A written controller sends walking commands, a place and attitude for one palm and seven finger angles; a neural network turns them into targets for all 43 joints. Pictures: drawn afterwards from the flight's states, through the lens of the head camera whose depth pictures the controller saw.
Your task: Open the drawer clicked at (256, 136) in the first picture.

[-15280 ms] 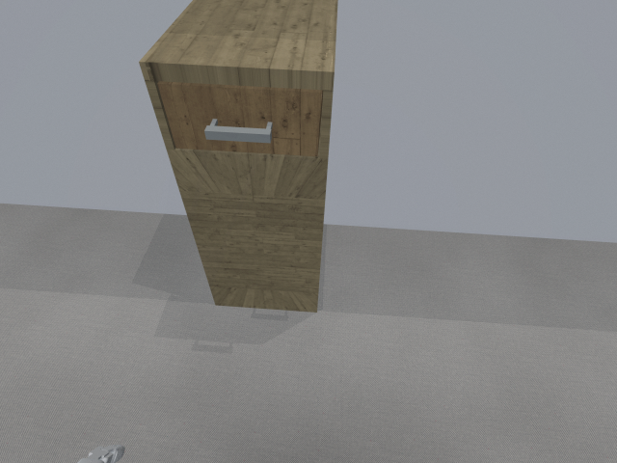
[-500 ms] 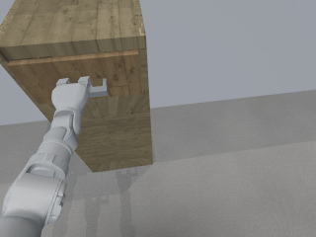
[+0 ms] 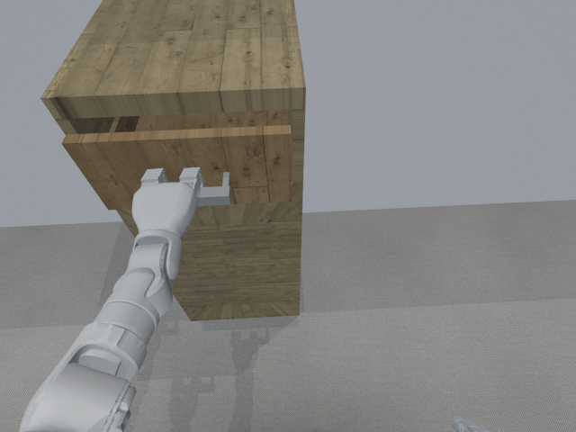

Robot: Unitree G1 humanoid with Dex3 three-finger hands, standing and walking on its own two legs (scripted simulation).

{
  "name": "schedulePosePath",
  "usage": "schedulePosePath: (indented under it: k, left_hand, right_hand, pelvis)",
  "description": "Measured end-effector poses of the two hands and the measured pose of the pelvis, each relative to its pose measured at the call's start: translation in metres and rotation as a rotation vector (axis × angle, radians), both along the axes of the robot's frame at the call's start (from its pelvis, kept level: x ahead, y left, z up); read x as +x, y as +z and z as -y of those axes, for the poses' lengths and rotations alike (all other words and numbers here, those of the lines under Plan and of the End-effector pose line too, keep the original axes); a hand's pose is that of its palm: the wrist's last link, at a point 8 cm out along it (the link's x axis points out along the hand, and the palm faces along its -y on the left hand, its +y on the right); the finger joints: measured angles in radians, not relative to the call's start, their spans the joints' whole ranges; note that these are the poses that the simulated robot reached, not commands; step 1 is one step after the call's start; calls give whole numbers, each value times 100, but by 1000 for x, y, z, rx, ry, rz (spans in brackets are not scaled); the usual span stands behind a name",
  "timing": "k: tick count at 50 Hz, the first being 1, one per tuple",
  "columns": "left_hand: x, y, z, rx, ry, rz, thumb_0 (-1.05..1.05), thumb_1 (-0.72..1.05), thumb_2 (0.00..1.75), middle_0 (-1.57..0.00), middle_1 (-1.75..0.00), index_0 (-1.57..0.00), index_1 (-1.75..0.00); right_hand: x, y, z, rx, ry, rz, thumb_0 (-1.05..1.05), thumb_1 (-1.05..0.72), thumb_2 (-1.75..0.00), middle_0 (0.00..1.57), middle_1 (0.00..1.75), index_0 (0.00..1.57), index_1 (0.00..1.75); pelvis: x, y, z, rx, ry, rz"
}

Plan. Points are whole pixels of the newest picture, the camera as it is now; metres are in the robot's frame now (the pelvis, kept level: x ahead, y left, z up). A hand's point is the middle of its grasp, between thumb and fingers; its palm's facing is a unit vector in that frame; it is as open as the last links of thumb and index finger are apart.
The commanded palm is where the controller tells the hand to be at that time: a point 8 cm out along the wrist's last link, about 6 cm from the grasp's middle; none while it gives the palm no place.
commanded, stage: pull the drawer open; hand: left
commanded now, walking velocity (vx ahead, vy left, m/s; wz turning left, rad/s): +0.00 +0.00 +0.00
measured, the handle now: (188, 188) +0.47 +0.18 +0.05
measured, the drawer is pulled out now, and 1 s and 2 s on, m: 0.05 0.10 0.17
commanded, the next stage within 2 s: none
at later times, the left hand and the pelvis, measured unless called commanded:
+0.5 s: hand (178, 224) +0.41 +0.19 +0.03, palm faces -0.02 -0.04 -1.00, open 5.6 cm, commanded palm +0.36 +0.19 +0.08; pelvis -0.01 -0.02 +0.00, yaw -1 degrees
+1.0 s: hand (174, 247) +0.37 +0.19 +0.03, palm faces +0.00 -0.05 -1.00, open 5.6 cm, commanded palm +0.35 +0.19 +0.08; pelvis -0.01 -0.01 +0.00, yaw +0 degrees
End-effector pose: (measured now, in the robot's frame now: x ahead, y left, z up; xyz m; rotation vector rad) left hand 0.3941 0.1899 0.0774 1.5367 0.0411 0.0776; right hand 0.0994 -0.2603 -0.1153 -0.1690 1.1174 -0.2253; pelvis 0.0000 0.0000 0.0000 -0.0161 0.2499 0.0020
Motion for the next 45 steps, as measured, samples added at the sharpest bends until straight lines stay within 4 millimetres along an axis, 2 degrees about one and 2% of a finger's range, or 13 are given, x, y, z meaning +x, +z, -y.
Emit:
schedulePosePath:
  k: [4,9,13,23,28,32,37,45]
  left_hand:
    - [3,1,1,9,15,-25,1,72,84,-33,-134,-38,-134]
    - [5,3,2,5,24,-53,1,72,84,-34,-133,-39,-134]
    - [5,4,1,-2,17,-59,1,71,83,-34,-134,-40,-135]
    - [3,3,1,-1,10,-44,1,72,83,-34,-135,-39,-135]
    - [-7,2,1,-24,12,-31,2,74,81,-30,-135,-40,-135]
    - [-22,1,2,-47,7,-16,3,75,79,-28,-135,-40,-134]
    - [-43,-1,2,-45,-3,13,2,75,80,-27,-135,-39,-133]
    - [-44,0,3,-2,3,-1,2,73,83,-32,-133,-40,-134]
  right_hand:
    - [15,1,-2,1,21,34,1,-91,-90,20,30,21,30]
    - [13,0,-2,5,19,38,1,-91,-90,20,30,21,30]
    - [-4,-3,1,2,5,7,1,-91,-90,20,30,21,30]
    - [-64,-11,17,-5,-77,-110,1,-91,-90,20,30,21,30]
    - [-75,-8,21,5,-120,-117,1,-91,-90,20,30,20,30]
    - [-63,-3,21,12,-123,-80,1,-91,-90,20,30,20,30]
    - [-26,3,17,6,-70,0,1,-91,-90,20,30,20,30]
    - [31,9,2,5,27,117,1,-91,-90,20,30,20,30]
  pelvis:
    - [-2,0,2,3,6,-1]
    - [-4,-1,6,7,7,3]
    - [-7,-2,10,8,6,3]
    - [-14,-2,15,10,-15,-7]
    - [-8,1,14,11,-37,-1]
    - [-3,4,12,11,-48,11]
    - [1,4,9,9,-31,33]
    - [-7,3,7,9,-3,48]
